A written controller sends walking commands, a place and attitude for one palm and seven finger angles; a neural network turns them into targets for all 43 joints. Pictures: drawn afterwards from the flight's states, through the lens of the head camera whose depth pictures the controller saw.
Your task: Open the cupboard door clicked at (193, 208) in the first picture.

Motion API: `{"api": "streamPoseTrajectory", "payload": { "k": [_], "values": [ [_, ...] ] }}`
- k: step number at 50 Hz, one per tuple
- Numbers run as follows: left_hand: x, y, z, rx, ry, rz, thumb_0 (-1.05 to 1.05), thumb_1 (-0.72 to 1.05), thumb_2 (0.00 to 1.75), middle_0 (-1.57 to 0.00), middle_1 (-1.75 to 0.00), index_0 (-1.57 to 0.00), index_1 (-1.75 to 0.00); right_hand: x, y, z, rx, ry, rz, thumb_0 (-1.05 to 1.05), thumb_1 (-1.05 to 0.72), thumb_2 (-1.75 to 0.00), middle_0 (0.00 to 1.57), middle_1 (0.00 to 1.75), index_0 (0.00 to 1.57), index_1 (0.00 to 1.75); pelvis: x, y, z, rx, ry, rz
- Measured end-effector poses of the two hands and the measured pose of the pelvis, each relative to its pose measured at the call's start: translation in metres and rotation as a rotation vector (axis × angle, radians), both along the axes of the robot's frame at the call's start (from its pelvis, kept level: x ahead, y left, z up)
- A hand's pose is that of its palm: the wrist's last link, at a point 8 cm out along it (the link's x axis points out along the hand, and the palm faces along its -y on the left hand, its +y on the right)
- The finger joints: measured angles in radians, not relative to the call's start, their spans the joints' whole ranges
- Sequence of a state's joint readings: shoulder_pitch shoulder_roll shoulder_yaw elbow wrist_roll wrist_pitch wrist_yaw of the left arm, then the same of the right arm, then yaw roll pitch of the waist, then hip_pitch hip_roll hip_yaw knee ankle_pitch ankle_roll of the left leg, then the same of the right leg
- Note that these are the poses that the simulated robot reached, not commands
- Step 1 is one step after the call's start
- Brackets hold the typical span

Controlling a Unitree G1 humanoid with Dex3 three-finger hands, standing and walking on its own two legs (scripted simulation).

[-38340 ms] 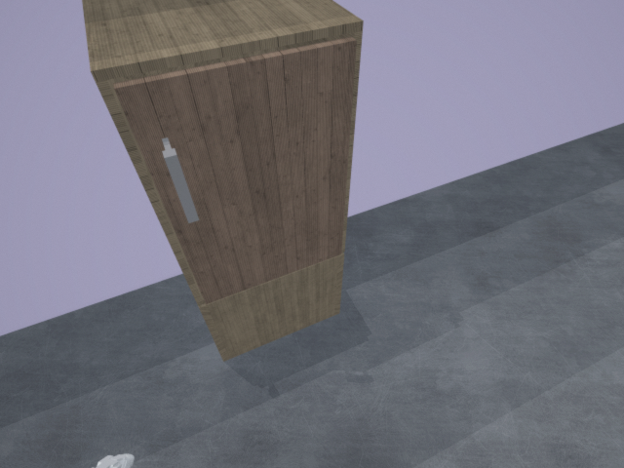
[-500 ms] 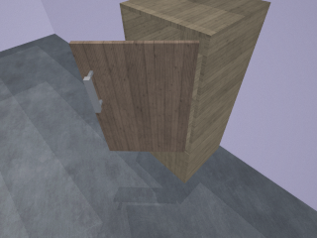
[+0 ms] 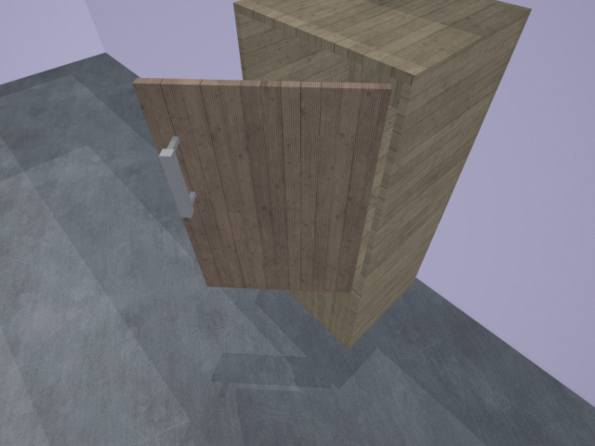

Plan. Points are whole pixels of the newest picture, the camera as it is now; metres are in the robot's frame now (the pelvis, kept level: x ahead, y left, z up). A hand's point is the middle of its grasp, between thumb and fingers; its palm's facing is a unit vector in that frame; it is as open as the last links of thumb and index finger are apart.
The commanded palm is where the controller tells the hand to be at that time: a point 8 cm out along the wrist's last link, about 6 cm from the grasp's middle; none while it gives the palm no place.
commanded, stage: come to a stop and stand still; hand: left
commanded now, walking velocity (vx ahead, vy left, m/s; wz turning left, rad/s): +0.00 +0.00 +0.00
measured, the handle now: (181, 178) +0.54 +0.25 +0.04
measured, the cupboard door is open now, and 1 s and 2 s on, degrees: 43 43 43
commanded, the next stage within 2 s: look again from close up in 0.30 s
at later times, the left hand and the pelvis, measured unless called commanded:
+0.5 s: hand out of the picture +0.01 +0.18 -0.17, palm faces +0.02 -0.98 -0.20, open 7.4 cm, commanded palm none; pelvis +0.01 +0.00 +0.00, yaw +0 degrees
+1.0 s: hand out of the picture +0.01 +0.17 -0.17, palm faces +0.02 -0.98 -0.20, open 7.4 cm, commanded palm +0.10 +0.22 -0.07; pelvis +0.01 +0.00 +0.00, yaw +0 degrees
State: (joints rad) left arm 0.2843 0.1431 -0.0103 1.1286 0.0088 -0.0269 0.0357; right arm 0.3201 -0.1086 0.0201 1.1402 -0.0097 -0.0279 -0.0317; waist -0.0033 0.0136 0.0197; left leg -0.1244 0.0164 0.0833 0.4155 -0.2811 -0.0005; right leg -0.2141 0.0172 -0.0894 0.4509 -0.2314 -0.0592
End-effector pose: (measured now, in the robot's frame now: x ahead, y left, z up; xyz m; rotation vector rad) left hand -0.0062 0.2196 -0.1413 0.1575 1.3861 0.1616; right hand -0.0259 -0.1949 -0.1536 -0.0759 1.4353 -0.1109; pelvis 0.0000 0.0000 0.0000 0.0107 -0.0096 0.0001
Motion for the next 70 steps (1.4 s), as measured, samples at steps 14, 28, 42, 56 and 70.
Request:
{"api": "streamPoseTrajectory", "payload": {
  "k": [14, 28, 42, 56, 70],
  "values": [
    [0.007, 0.002, -0.002, -0.01, 0.007, 0.007, 0.01, 0.92, 0.9, -0.2, -0.3, -0.2, -0.3, 0.034, -0.016, 0.004, -0.057, -0.047, 0.023, 0.01, -0.91, -0.9, 0.2, 0.3, 0.2, 0.3, 0.012, 0.004, 0.0, 0.0, -0.007, -0.001],
    [0.017, 0.006, -0.001, 0.0, -0.007, 0.0, 0.01, 0.91, 0.9, -0.2, -0.3, -0.2, -0.3, 0.026, -0.011, 0.003, -0.042, -0.014, 0.017, 0.01, -0.91, -0.9, 0.2, 0.3, 0.2, 0.3, 0.014, 0.003, 0.0, 0.0, -0.007, 0.0],
    [0.017, 0.004, -0.001, 0.003, -0.008, -0.003, 0.01, 0.91, 0.9, -0.2, -0.3, -0.2, -0.3, 0.016, -0.012, 0.002, -0.037, 0.008, 0.006, 0.01, -0.91, -0.9, 0.2, 0.3, 0.2, 0.3, 0.012, 0.0, 0.0, 0.001, -0.009, -0.003],
    [0.091, 0.024, 0.066, 0.095, -0.538, 0.098, 0.03, 0.93, 0.89, -0.21, -0.32, -0.2, -0.31, 0.059, -0.036, 0.013, -0.116, -0.305, 0.005, 0.02, -0.91, -0.9, 0.2, 0.3, 0.21, 0.3, 0.004, 0.003, -0.004, -0.004, 0.001, 0.006],
    [0.153, 0.014, 0.106, -0.208, -1.32, -0.177, 0.0, 0.64, 0.79, -0.22, -0.48, -0.22, -0.48, 0.208, -0.066, 0.091, -0.244, -1.001, 0.197, 0.02, -0.91, -0.9, 0.2, 0.3, 0.2, 0.3, -0.033, 0.002, -0.054, 0.012, 0.16, 0.009]
  ]
}}
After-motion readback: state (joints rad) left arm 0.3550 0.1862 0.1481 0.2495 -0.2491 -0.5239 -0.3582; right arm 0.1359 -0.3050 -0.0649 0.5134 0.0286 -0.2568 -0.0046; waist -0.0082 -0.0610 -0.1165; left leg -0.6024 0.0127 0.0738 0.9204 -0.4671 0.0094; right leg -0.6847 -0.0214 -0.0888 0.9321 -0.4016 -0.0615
